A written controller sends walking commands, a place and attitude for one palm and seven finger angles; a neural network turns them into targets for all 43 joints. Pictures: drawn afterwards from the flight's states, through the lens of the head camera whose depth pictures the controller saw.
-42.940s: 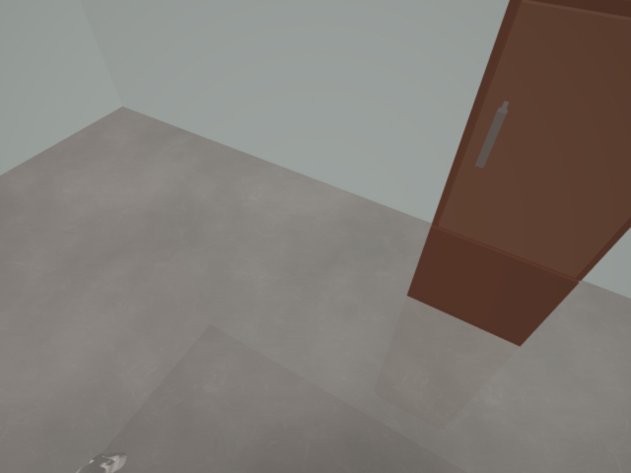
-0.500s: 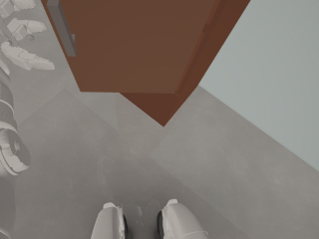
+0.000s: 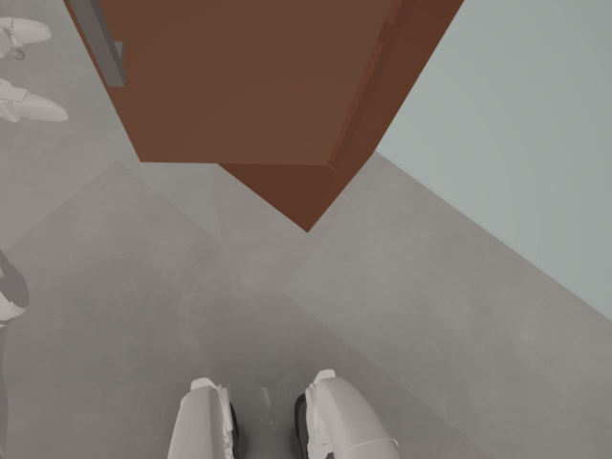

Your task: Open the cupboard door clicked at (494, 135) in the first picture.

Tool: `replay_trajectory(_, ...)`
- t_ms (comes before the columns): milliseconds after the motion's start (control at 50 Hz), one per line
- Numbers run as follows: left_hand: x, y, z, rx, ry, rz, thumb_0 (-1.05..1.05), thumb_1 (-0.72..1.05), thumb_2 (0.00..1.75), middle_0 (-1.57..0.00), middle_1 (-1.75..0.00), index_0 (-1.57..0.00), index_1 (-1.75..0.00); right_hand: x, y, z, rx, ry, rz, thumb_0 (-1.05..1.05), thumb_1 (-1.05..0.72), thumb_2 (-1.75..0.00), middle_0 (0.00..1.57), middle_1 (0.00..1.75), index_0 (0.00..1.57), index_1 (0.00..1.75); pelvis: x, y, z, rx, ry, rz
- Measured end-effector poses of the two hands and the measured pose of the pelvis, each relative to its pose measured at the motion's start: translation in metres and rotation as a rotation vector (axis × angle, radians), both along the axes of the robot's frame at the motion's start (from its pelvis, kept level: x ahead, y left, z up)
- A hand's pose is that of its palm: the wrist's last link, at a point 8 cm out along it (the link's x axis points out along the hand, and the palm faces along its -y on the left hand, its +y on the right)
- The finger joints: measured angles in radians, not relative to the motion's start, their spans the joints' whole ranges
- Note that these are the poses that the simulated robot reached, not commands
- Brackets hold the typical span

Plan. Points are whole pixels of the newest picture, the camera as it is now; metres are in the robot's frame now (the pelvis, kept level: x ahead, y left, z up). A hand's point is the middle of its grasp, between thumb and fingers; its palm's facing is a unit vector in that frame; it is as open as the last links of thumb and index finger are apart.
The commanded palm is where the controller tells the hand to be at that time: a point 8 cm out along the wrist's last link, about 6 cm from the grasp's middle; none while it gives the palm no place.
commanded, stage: move the hooked fingers beside the handle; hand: left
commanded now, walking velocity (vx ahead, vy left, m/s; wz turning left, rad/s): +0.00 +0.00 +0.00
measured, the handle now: (99, 20) +0.61 +0.17 +0.09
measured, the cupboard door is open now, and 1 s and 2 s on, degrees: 41 41 41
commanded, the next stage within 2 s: slide the fingers in behind the handle in 0.08 s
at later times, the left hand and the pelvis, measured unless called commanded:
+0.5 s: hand (50, 47) +0.57 +0.22 +0.09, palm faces -0.03 -1.00 -0.01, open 13.9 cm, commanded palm +0.56 +0.24 +0.08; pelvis +0.00 +0.01 +0.00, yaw +0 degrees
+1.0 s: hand (65, 56) +0.56 +0.20 +0.09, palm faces +0.01 -1.00 -0.01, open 14.8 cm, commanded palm +0.55 +0.20 +0.08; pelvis +0.01 +0.00 +0.01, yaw +2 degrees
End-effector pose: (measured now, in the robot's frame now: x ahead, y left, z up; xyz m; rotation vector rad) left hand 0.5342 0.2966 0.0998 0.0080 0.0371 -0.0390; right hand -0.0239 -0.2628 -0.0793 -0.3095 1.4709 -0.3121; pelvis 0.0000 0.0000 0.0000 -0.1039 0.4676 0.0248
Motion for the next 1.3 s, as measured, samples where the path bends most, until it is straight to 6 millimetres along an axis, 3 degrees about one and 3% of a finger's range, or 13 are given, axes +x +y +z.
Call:
replay_trajectory(520,0.019,-0.023,-0.008,0.006,0.007,0.012,-0.01,-0.50,0.30,-0.30,-1.20,-0.30,-1.22,-0.022,0.021,0.000,0.041,0.059,-0.028,0.00,-0.90,-0.89,0.20,0.30,0.20,0.30,0.002,0.009,-0.001,-0.002,0.024,-0.003)
replay_trajectory(1060,0.003,-0.041,-0.009,0.000,-0.002,0.059,-0.01,-0.50,0.30,-0.30,-1.20,-0.09,-1.15,0.023,0.004,-0.001,0.063,0.020,0.051,0.00,-0.90,-0.89,0.20,0.30,0.20,0.30,0.015,0.000,0.008,0.008,-0.001,0.038)
replay_trajectory(1300,-0.002,-0.051,-0.009,0.006,-0.010,0.075,-0.01,-0.50,0.30,-0.30,-1.20,0.00,-1.12,0.029,0.001,-0.007,0.081,0.015,0.071,0.00,-0.90,-0.89,0.20,0.30,0.20,0.30,0.014,-0.003,0.006,0.011,-0.003,0.052)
